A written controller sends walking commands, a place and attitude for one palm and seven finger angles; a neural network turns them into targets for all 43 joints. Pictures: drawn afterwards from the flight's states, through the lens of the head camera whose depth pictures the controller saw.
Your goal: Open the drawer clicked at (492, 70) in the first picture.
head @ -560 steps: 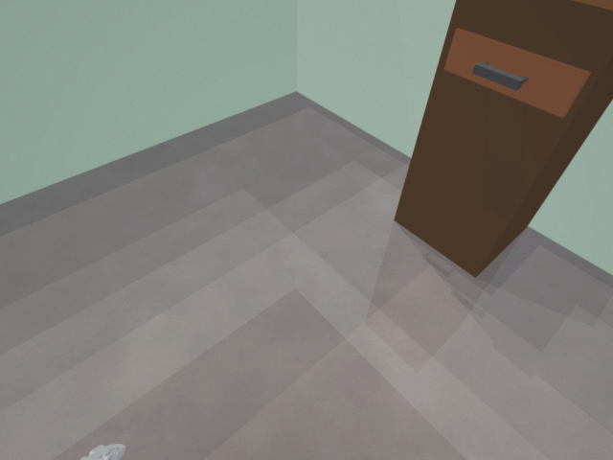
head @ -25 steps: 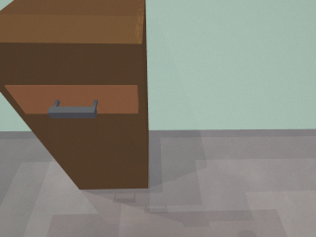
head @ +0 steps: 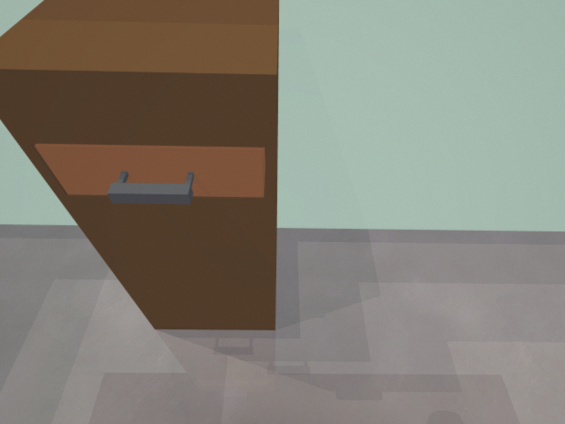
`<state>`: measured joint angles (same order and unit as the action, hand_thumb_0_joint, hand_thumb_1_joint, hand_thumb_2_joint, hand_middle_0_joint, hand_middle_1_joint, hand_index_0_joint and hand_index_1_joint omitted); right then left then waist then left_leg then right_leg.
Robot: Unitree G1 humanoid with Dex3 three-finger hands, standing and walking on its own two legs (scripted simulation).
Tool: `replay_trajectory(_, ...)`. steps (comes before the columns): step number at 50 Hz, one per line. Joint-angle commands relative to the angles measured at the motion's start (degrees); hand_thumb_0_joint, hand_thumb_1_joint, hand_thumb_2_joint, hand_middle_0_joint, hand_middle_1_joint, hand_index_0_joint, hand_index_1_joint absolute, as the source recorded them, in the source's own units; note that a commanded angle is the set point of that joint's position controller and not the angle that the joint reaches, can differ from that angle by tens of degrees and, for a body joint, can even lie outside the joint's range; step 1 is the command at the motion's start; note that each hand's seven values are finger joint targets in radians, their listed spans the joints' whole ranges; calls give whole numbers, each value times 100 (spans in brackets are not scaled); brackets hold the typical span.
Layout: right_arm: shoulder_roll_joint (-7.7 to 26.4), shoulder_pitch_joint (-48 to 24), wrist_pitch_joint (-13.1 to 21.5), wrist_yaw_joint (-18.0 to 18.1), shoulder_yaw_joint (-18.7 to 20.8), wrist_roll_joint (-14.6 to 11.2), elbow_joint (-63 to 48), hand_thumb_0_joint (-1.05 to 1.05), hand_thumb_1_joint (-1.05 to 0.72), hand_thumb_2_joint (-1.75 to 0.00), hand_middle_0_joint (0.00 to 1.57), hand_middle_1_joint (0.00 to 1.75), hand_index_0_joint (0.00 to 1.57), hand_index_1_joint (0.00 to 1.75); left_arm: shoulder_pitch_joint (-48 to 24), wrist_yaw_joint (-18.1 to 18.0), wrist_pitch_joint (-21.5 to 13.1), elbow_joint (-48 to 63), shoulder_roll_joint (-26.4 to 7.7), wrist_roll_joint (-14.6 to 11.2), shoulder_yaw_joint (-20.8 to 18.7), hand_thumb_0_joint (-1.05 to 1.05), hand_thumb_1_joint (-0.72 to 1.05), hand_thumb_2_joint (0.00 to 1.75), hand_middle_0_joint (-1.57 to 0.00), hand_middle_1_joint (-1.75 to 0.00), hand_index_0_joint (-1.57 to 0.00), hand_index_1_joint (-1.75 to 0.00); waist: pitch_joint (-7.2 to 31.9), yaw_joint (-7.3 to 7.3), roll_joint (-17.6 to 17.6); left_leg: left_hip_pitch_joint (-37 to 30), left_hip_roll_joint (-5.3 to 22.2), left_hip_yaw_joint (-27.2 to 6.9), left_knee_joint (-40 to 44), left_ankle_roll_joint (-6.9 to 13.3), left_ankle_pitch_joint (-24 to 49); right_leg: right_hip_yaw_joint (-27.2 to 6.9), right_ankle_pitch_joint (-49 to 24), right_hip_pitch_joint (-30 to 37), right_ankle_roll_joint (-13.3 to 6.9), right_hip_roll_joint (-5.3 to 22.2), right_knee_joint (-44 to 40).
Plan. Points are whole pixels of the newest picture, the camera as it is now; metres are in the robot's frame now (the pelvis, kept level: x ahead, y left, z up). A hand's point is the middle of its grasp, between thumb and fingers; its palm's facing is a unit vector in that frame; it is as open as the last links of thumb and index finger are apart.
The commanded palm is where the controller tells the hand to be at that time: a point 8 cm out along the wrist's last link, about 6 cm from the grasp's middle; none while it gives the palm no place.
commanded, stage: raise the hand with hooked fingers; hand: left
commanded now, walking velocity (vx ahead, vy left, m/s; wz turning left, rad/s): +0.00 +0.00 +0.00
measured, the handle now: (154, 184) +0.49 +0.27 +0.02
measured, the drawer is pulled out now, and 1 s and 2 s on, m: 0.00 0.00 0.00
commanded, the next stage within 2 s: move the hooked fingers above the handle in 1.90 s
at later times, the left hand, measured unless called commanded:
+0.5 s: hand (131, 417) +0.14 +0.21 -0.04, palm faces +0.00 -0.09 -1.00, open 9.3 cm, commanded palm +0.15 +0.21 +0.03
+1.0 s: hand (167, 274) +0.29 +0.18 +0.07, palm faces +0.17 -0.08 -0.98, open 12.3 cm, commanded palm +0.25 +0.19 +0.12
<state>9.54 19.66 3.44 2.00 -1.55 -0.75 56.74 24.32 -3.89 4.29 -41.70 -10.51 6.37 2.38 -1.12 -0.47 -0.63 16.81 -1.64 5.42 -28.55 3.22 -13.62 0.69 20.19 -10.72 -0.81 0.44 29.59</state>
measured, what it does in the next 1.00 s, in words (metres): shifts its weight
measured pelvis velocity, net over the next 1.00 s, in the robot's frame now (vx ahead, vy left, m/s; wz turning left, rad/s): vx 0.02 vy -0.05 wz -0.08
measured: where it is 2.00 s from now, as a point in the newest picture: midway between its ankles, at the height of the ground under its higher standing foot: outside the picture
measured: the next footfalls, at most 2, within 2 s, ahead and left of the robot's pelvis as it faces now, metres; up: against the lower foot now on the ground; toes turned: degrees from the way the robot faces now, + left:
none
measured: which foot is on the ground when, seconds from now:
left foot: down 0.00-1.00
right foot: down 0.00-1.00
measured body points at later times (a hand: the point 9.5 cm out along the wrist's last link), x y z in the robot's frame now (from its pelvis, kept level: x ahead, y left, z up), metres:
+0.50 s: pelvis -0.01 -0.07 -0.04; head +0.02 -0.08 +0.41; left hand +0.13 +0.21 +0.01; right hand +0.27 -0.27 -0.10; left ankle +0.02 +0.08 -0.73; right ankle -0.05 -0.11 -0.74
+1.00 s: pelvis +0.02 -0.05 -0.02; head +0.04 -0.10 +0.43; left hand +0.27 +0.18 +0.12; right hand +0.16 -0.34 -0.14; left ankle +0.02 +0.11 -0.73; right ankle -0.05 -0.11 -0.73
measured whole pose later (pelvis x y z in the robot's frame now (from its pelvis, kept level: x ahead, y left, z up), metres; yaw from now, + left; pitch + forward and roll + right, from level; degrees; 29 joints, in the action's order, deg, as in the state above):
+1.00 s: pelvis +0.02 -0.05 -0.02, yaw -5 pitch +9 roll +2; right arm 18.5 9.2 -3.9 1.7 4.7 1.4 37.1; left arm 16.7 -18.1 -1.5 8.9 -25.6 51.9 -4.0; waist 5.6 -2.4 3.8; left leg 27.2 -1.9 -4.2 -38.5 0.0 -19.4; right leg -3.5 25.8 -23.7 -4.4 -4.4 41.6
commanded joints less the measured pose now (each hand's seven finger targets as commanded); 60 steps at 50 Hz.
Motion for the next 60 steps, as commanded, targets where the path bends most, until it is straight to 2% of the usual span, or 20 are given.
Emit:
replay_trajectory(1, 779, -691, 1494, 401, 271, -291, -1138, 0, -90, -90, 20, 30, 20, 30, 581, -1007, -130, 3634, -317, 493, 341, 0, 81, 86, -21, -36, -21, -36, 1224, 86, 1237, -1399, 694, -1080, 740, -354, 1173, 208, 273, -1798, -113, -75, 939)
replay_trajectory(2, 965, -824, 1490, 360, 285, -185, -1653, 0, -90, -90, 20, 30, 20, 30, -624, -1072, -234, 5130, -567, 581, 390, 0, 78, 85, -21, -37, -21, -37, 811, 160, 917, -822, 584, -1122, 633, -294, 626, 205, 66, -1609, -115, -21, 700)
replay_trajectory(3, 1126, -984, 1469, 382, 374, -95, -1748, 0, -90, -90, 20, 30, 20, 30, -465, -1259, -238, 5074, -1014, 1189, 79, 0, 76, 84, -21, -39, -21, -39, 1021, 159, 693, -599, 527, -1027, 319, -222, 299, 165, -135, -1679, -161, -77, 467)
replay_trajectory(4, 1126, -1064, 1373, 365, 347, -20, -1927, 0, -90, -90, 20, 30, 20, 30, -294, -1419, -203, 4775, -1101, 1743, 103, 0, 74, 83, -21, -40, -21, -40, 639, 186, 332, -119, 374, -978, 46, -170, 103, 161, -234, -1856, -202, -130, 341)
replay_trajectory(5, 1179, -1134, 1212, 307, 374, 46, -2158, 0, -90, -90, 20, 30, 20, 30, -186, -1558, -140, 4536, -1322, 2189, -123, 0, 71, 82, -21, -42, -21, -42, 672, 148, 72, 190, 236, -922, -209, -151, 192, 72, -256, -1818, -233, -155, 297)
replay_trajectory(8, 1112, -1553, 535, 49, 521, 283, -2628, 0, -90, -90, 20, 30, 20, 30, 1395, -1828, 13, 3458, -903, 3729, -33, 0, 64, 79, -22, -47, -22, -47, 634, -375, -1359, 919, 160, -625, -776, -191, 883, 39, -556, -2079, -271, -311, 662)
replay_trajectory(10, 1059, -1832, 66, -194, 599, 257, -2851, 0, -90, -90, 20, 30, 20, 30, 2091, -1799, -10, 3272, -749, 4425, -18, 0, 60, 77, -22, -50, -22, -50, 665, -731, -1608, 1344, 80, -462, -855, -229, 882, -296, -1217, -1768, -346, -241, 732)
replay_trajectory(13, 1049, -2199, -270, -408, 521, 208, -3286, 0, -90, -90, 20, 30, 20, 30, 1694, -1879, -281, 4147, -1318, 5054, -266, 0, 53, 74, -23, -54, -23, -54, 1157, -888, -956, 1457, -31, -340, -1040, -222, 920, -605, -1808, -1415, -332, -122, 948)
replay_trajectory(17, 998, -2153, -456, -305, 506, 412, -3474, 0, -90, -90, 20, 30, 20, 30, 45, -2276, -525, 5397, -2306, 5529, -1030, 0, 43, 70, -23, -60, -23, -60, 1834, -610, 177, 1011, -185, -339, -1414, -82, 746, -1047, -1838, -1484, -279, -95, 900)
replay_trajectory(20, 909, -2138, -508, -86, 491, 579, -3362, 0, -90, -90, 20, 30, 20, 30, -2063, -2581, -1045, 6485, -2781, 5449, -1263, 0, 36, 67, -24, -64, -24, -64, 2123, -172, 534, 668, -206, -531, -1970, -7, 584, -1343, -1454, -1951, -235, -2, 860)
replay_trajectory(22, 918, -2048, -391, -9, 520, 533, -3282, 0, -90, -90, 20, 30, 20, 30, -1958, -2627, -1313, 6321, -2495, 5220, -1026, 0, 32, 65, -24, -68, -24, -68, 1975, 11, 822, 394, -184, -617, -2226, 0, 492, -1484, -1167, -2369, -273, -4, 749)
replay_trajectory(25, 955, -2036, -342, -49, 476, 544, -3217, 0, -90, -90, 20, 30, 20, 30, -2136, -2537, -1477, 6230, -2451, 5096, -885, 0, 25, 62, -25, -72, -25, -72, 1862, 118, 737, 483, -167, -711, -2392, 16, 438, -1449, -1139, -2647, -249, -22, 807)
replay_trajectory(28, 944, -2112, -430, -63, 440, 429, -3152, 0, -90, -90, 20, 30, 20, 30, -1717, -2287, -984, 5326, -2323, 5045, -795, 0, 18, 59, -25, -76, -25, -76, 1586, -23, 328, 906, -150, -670, -2011, 0, 481, -1248, -1781, -2093, -71, 12, 678)
replay_trajectory(31, 962, -2136, -619, -78, 362, 196, -3268, 0, -90, -90, 20, 30, 20, 30, -892, -1724, -44, 4687, -2317, 4755, -799, 0, 11, 56, -26, -81, -26, -81, 1754, -339, -573, 1298, -190, -569, -1530, -84, 690, -1345, -3333, -745, 173, 159, 612)
replay_trajectory(35, 1043, -2255, -711, -43, 203, 156, -3313, 0, -90, -90, 20, 30, 20, 30, -609, -943, 312, 5040, -2880, 4399, -1164, 0, 1, 52, -26, -87, -26, -87, 1935, -471, -917, 1363, -276, -535, -1213, -137, 691, -1416, -5251, 514, 440, 402, 872)
replay_trajectory(39, 946, -2282, -558, 49, 215, 217, -3346, 0, -90, -90, 20, 30, 20, 30, -877, -763, -259, 6065, -2934, 4345, -1374, 0, -8, 48, -27, -93, -27, -93, 1612, -497, -386, 1076, -253, -656, -970, -61, 494, -1298, -4283, 162, 348, 374, 552)
replay_trajectory(44, 941, -2116, -293, 31, 418, 312, -3154, 0, -90, -90, 20, 30, 20, 30, -1077, -1480, -908, 6285, -2837, 4546, -1731, 0, -20, 43, -28, -100, -28, -100, 1768, -460, 149, 620, -310, -715, -1042, -27, 830, -1070, -3772, -436, 131, 198, 537)
replay_trajectory(50, 1054, -2091, -447, -169, 649, 99, -2998, 0, -90, -90, 20, 30, 20, 30, -1708, -1708, 74, 5678, -2657, 4431, -1483, 0, -34, 37, -29, -110, -29, -110, 2242, -403, -162, 539, -337, -502, -968, -76, 1309, -727, -4458, 5, 186, 181, 671)
replay_trajectory(55, 1112, -2375, -604, -50, 563, -56, -3062, 0, -90, -90, 20, 30, 20, 30, -2842, -903, 825, 5970, -2667, 4359, -717, 0, -45, 32, -30, -117, -30, -117, 2123, -259, -245, 27, -287, -444, -678, -20, 1621, -522, -4393, 241, 255, 166, 462)
replay_trajectory(60, 1014, -2422, -731, 31, 410, -24, -3075, 0, -90, -90, 20, 30, 20, 30, -3725, -305, 823, 6215, -2977, 4607, -667, 0, -50, 30, -30, -120, -30, -120, 1968, -274, 115, -697, -131, -578, -443, -8, 2265, -239, -3252, -71, 48, -40, 234)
